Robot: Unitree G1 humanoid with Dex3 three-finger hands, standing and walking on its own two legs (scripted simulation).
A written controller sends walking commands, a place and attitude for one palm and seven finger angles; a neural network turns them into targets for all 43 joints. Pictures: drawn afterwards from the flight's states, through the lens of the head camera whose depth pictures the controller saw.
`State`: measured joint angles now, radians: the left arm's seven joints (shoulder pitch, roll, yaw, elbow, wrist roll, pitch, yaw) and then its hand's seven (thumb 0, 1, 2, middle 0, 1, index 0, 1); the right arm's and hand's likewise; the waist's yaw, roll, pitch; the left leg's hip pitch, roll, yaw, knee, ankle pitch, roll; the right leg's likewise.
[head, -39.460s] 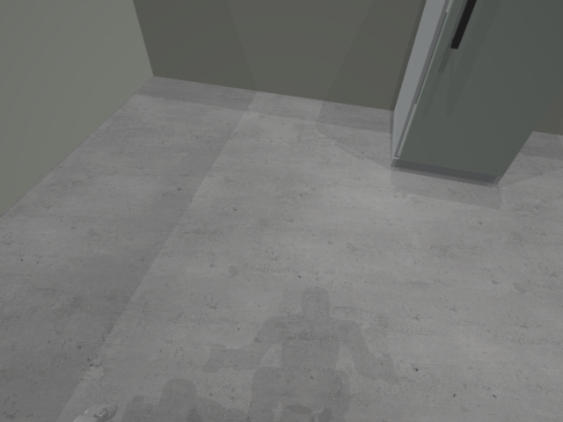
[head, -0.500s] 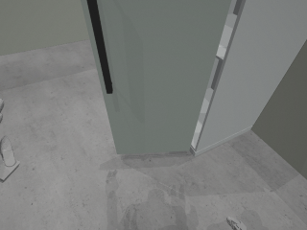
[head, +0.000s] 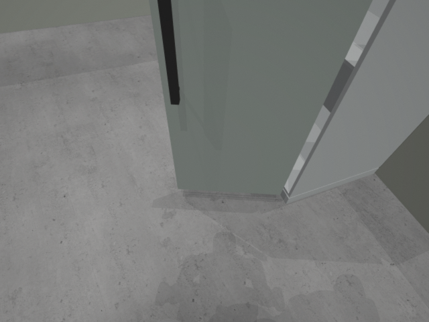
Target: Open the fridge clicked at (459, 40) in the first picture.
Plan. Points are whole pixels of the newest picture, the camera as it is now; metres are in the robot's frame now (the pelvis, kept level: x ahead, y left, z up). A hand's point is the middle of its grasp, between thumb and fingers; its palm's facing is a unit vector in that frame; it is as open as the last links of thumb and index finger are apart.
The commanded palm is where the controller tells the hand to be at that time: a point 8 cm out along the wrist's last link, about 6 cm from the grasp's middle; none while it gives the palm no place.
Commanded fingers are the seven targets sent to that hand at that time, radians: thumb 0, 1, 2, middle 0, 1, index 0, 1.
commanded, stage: let the arm hang, fingers relaxed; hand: left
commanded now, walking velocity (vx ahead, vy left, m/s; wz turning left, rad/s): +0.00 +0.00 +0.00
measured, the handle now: (167, 13) +0.72 +0.16 +0.19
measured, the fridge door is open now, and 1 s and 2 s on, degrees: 67 67 67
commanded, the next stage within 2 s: look to check the result in 0.70 s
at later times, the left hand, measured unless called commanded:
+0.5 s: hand out of the picture +0.06 +0.24 -0.15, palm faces -0.05 -0.96 -0.26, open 7.4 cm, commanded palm none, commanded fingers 0.00 0.90 0.90 -0.20 -0.30 -0.20 -0.30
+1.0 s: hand out of the picture +0.06 +0.26 -0.15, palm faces -0.06 -0.96 -0.28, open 7.4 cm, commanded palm none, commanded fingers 0.00 0.90 0.90 -0.20 -0.30 -0.20 -0.30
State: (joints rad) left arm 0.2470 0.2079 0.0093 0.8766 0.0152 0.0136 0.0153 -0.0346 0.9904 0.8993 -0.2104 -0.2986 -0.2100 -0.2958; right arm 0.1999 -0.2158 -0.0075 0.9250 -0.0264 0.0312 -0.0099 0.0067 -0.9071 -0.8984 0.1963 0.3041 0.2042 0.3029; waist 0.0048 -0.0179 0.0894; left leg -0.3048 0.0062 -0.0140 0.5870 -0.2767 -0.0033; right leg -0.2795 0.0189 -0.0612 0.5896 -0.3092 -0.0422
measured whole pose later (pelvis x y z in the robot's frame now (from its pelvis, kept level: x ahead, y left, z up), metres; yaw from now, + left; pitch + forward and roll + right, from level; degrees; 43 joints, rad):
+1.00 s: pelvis +0.01 +0.04 +0.02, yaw -2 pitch -1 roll +0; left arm 0.16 0.28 0.00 1.14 0.01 0.00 0.00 0.00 0.91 0.90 -0.20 -0.30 -0.20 -0.29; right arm 0.15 -0.27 -0.01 1.12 -0.02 0.00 -0.01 0.00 -0.91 -0.90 0.20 0.30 0.21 0.30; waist 0.00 0.00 0.05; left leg -0.16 -0.03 0.05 0.35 -0.18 0.05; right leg -0.15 -0.02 0.00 0.35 -0.19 0.01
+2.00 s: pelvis +0.03 +0.02 +0.02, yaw -2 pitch -1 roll +0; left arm 0.11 0.32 0.00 1.13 0.01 -0.02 0.00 0.01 0.91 0.90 -0.20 -0.30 -0.20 -0.29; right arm 0.11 -0.33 0.00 1.13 -0.01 -0.01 -0.01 0.00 -0.91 -0.90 0.20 0.30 0.21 0.30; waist -0.01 0.00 0.05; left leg -0.09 -0.01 0.03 0.28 -0.18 0.01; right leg -0.08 0.01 -0.01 0.29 -0.19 -0.01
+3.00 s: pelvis +0.02 +0.01 +0.02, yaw -3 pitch -1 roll +0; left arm 0.10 0.33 0.00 1.13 0.01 -0.02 0.00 0.01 0.91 0.90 -0.20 -0.30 -0.20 -0.29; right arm 0.11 -0.33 0.00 1.13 -0.01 0.00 -0.01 0.00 -0.91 -0.90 0.20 0.30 0.21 0.30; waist -0.01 0.00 0.05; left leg -0.08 0.00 0.04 0.27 -0.17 0.00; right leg -0.08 0.02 0.00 0.27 -0.18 -0.02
